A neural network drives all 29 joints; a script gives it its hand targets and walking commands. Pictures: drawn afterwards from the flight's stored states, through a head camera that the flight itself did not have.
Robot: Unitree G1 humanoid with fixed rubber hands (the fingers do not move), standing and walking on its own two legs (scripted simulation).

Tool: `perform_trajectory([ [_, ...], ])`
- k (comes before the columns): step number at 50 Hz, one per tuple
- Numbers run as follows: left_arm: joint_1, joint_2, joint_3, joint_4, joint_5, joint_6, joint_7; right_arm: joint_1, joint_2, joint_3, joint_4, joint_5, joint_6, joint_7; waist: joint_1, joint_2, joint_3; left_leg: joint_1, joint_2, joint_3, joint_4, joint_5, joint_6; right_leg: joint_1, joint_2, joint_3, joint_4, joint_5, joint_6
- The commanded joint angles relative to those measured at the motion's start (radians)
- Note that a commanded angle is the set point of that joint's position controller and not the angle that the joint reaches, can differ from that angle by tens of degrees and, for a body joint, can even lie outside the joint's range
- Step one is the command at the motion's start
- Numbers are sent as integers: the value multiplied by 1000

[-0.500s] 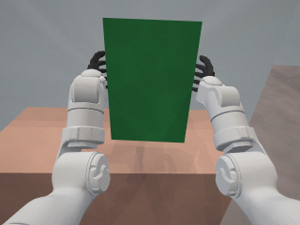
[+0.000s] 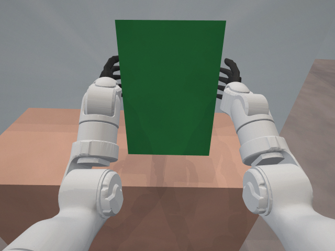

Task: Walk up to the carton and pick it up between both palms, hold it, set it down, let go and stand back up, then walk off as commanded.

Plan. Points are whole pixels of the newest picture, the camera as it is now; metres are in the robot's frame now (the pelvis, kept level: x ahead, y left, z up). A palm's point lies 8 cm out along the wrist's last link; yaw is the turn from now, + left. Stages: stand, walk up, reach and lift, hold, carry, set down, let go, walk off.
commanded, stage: hold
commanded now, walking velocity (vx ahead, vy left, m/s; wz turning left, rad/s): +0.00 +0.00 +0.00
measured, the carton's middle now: (170, 79) +0.49 +0.01 +0.25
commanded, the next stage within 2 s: none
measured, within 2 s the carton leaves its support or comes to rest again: neither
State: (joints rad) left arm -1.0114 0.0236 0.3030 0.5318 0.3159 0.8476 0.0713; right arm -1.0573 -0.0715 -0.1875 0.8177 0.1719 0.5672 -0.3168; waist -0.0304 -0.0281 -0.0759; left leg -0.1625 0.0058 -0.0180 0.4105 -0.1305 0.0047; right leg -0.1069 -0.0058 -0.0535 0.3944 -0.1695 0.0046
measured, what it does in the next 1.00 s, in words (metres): stands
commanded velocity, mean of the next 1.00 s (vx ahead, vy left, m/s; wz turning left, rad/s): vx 0.00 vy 0.00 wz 0.00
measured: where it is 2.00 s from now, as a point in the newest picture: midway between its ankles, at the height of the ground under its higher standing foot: outside the picture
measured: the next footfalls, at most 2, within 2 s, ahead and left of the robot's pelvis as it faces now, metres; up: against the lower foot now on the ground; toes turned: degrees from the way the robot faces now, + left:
none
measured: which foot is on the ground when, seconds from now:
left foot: down 0.00-1.00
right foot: down 0.00-1.00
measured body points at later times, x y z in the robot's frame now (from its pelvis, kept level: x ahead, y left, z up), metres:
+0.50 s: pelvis +0.01 +0.00 +0.00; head -0.10 +0.02 +0.43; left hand +0.37 +0.15 +0.31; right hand +0.38 -0.14 +0.29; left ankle +0.07 +0.12 -0.74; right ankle +0.04 -0.12 -0.74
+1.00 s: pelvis -0.01 +0.00 +0.00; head -0.09 +0.02 +0.44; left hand +0.39 +0.15 +0.28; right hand +0.39 -0.13 +0.28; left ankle +0.07 +0.12 -0.74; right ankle +0.04 -0.12 -0.74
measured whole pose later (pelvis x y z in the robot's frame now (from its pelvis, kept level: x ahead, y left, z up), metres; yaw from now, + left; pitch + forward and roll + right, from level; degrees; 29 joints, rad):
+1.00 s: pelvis -0.01 +0.00 +0.00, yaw +0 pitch -6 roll -1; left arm -1.02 0.03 0.31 0.55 0.31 0.85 0.07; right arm -1.06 -0.08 -0.18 0.80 0.19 0.62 -0.32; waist -0.03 -0.03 -0.10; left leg -0.18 0.01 -0.02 0.41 -0.12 0.00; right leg -0.12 -0.01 -0.05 0.39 -0.16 0.00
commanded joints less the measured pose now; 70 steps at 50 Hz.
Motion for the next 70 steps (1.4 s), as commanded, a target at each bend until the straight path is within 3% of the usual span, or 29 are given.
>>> perform_trajectory([
  [1,-1055,-641,-415,-392,-360,-148,-168,-1149,629,357,-516,242,-87,203,-64,63,-775,263,-31,13,-29,212,-46,163,93,26,-84,173,37],
  [5,-958,-634,-383,-341,-338,-108,-174,-1067,598,366,-465,278,-38,178,-73,82,-656,263,-42,2,-16,264,-57,146,90,31,-99,181,31],
  [6,-918,-656,-398,-374,-346,-92,-178,-1110,595,399,-588,311,-46,169,-67,71,-747,292,-44,10,9,366,-57,220,96,32,-78,282,42],
  [10,-872,-582,-278,-258,-245,-49,-208,-1035,573,364,-421,307,23,153,-53,36,-434,180,-48,15,-43,236,-34,190,86,37,-99,158,46],
  [12,-867,-603,-292,-270,-254,-38,-216,-1108,565,373,-523,318,14,159,-41,41,-496,164,-46,21,-50,250,-40,219,93,29,-87,175,39],
  [15,-873,-582,-255,-246,-224,-31,-232,-1105,574,363,-447,317,33,164,-25,46,-447,153,-34,20,-55,241,-33,189,94,34,-103,148,31],
  [19,-871,-608,-297,-259,-246,-19,-243,-1093,559,347,-464,321,33,159,-58,93,-480,153,-31,11,-51,254,-54,226,93,47,-90,193,21],
  [23,-987,-618,-302,-194,-268,-41,-246,-1112,555,260,-382,266,34,172,-85,94,-392,41,-11,3,-126,84,-57,220,94,36,-79,88,18],
  [25,-968,-627,-270,-163,-247,-46,-241,-1159,568,276,-386,275,16,190,-43,107,-406,28,-18,8,-136,69,-42,216,97,32,-82,54,20],
  [27,-977,-625,-300,-236,-257,-53,-237,-1171,572,295,-461,283,0,193,-66,109,-491,57,-12,-2,-113,95,-37,246,98,37,-77,116,23],
  [28,-1029,-618,-275,-188,-257,-60,-234,-1150,567,260,-361,259,17,196,-74,97,-440,47,-3,-8,-138,38,-41,194,98,36,-82,44,22],
  [29,-1033,-598,-267,-167,-243,-62,-233,-1182,566,265,-377,243,7,199,-57,77,-425,19,-2,-2,-148,5,-34,215,96,31,-77,48,20],
  [33,-977,-630,-283,-71,-254,-67,-236,-1156,529,205,-327,201,-1,213,-87,126,-367,-38,6,-4,-182,-84,-36,192,98,25,-84,6,20],
  [35,-1050,-619,-269,-98,-239,-77,-234,-1152,542,185,-298,184,-9,226,-81,116,-373,-70,30,-21,-203,-158,-30,206,107,27,-58,-19,19],
  [36,-1015,-598,-217,-11,-215,-73,-235,-1133,532,176,-255,173,-6,231,-61,107,-302,-100,25,-10,-224,-218,-18,182,101,33,-67,-59,22],
  [37,-1015,-595,-210,-59,-213,-86,-230,-1134,554,192,-266,180,-14,238,-37,109,-369,-105,17,-7,-212,-204,-12,203,98,38,-59,-47,21],
  [40,-1139,-628,-270,-103,-243,-117,-218,-1129,549,135,-176,142,-30,248,-77,177,-425,-97,30,-21,-242,-282,-33,190,99,26,-46,-77,21],
  [41,-1152,-610,-275,-88,-271,-129,-213,-1207,571,157,-249,153,-44,255,-61,134,-451,-84,31,-19,-230,-280,-15,152,92,30,-58,-87,23],
  [44,-1167,-657,-332,-123,-304,-144,-193,-1197,574,152,-267,148,-60,254,-83,164,-540,-66,31,-28,-200,-227,-39,190,99,34,-40,-9,15],
  [46,-1154,-649,-326,-128,-318,-158,-181,-1218,605,185,-300,143,-69,253,-55,98,-580,-20,29,-23,-189,-181,-26,159,100,26,-46,-24,27],
  [48,-1104,-637,-332,-165,-317,-153,-176,-1148,616,209,-305,159,-65,240,-61,130,-625,45,8,-3,-151,-92,-32,161,91,40,-72,26,26],
  [50,-1094,-616,-312,-169,-308,-151,-178,-1166,612,233,-325,165,-64,237,-63,60,-633,61,2,-4,-141,-91,-19,164,90,36,-74,7,30],
  [54,-1070,-663,-397,-323,-360,-145,-168,-1140,618,318,-468,257,-60,212,-65,110,-735,183,-15,-16,-57,138,-53,160,99,41,-79,146,29],
  [56,-1077,-672,-402,-328,-359,-135,-163,-1118,592,306,-439,263,-41,204,-82,142,-687,172,-7,-23,-59,125,-67,173,97,44,-76,145,22],
  [60,-999,-643,-345,-314,-340,-105,-169,-1154,603,353,-489,305,-20,186,-42,82,-691,219,-28,1,-30,230,-52,174,90,50,-87,168,29],
  [61,-1019,-644,-353,-342,-351,-102,-173,-1113,611,354,-471,303,-11,180,-63,68,-702,222,-35,-4,-19,266,-60,199,90,44,-80,196,37],
  [65,-1018,-628,-337,-339,-338,-91,-182,-1160,619,384,-538,331,5,170,-46,43,-696,226,-42,-2,-7,291,-44,193,97,41,-82,198,39],
  [67,-972,-639,-355,-357,-331,-76,-186,-1129,610,390,-541,346,17,163,-47,102,-675,227,-52,3,-2,345,-61,192,93,44,-86,237,35],
  [70,-931,-620,-335,-330,-319,-51,-199,-1098,585,372,-514,344,37,152,-59,81,-623,222,-49,0,-6,331,-60,192,96,44,-85,252,36],
])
